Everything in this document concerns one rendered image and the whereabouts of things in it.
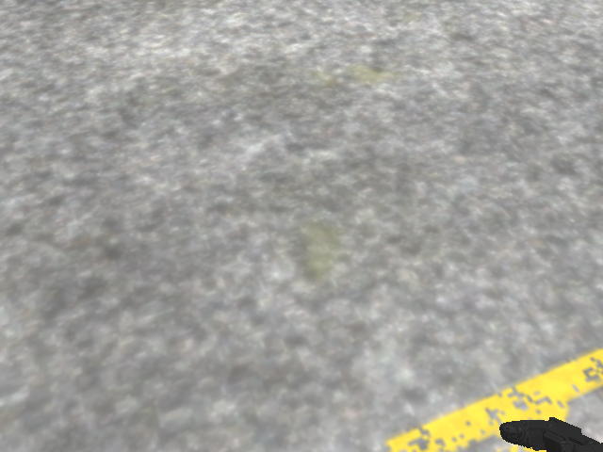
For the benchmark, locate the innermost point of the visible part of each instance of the robot right hand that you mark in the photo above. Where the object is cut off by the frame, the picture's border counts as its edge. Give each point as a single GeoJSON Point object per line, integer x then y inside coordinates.
{"type": "Point", "coordinates": [553, 435]}

